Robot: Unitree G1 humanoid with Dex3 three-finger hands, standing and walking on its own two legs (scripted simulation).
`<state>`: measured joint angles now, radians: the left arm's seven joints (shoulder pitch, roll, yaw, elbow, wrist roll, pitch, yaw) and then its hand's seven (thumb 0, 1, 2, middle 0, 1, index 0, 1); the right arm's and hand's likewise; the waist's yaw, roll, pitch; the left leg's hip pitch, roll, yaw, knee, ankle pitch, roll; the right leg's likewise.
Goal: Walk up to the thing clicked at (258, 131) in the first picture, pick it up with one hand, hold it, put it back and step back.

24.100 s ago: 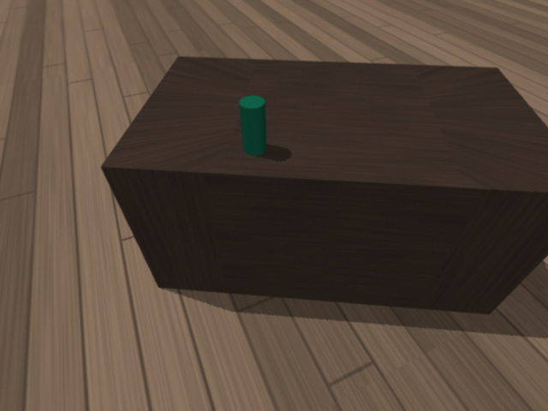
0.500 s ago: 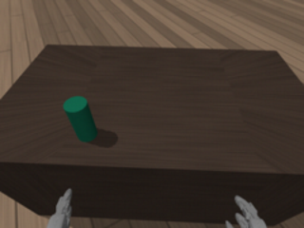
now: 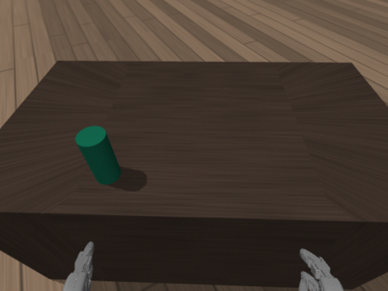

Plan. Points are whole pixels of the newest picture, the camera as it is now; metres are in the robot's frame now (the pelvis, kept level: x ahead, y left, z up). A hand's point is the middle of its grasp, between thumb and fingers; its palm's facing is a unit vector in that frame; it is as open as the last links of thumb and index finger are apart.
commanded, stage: home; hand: left
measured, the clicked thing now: (100, 156) +0.47 +0.26 +0.00
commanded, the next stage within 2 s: stand in 1.84 s
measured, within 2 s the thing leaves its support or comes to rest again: neither
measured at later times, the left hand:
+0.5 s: hand out of the picture +0.17 +0.18 -0.05, palm faces +0.12 -0.96 -0.25, open 17.6 cm
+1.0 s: hand out of the picture +0.17 +0.18 -0.05, palm faces +0.12 -0.96 -0.25, open 17.6 cm
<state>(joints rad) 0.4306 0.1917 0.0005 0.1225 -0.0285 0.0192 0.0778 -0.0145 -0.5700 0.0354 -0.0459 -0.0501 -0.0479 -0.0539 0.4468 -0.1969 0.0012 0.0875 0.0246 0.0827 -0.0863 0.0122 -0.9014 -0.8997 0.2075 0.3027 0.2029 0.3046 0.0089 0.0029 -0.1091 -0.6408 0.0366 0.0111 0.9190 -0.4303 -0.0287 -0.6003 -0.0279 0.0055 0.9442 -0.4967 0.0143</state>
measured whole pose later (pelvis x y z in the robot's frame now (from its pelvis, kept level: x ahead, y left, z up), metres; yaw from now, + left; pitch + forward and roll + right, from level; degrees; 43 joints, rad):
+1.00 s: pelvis -0.01 +0.00 -0.01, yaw +0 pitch +9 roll +1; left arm 0.45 0.20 -0.01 0.09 -0.03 0.01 0.10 -0.01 -0.56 0.04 -0.05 -0.05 -0.05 -0.06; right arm 0.47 -0.20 0.00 0.03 0.03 0.13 -0.10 0.01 -0.90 -0.90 0.21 0.30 0.20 0.30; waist 0.01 0.00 -0.12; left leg -0.68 0.04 0.01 0.95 -0.43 -0.03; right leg -0.64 -0.03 0.01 0.98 -0.50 0.01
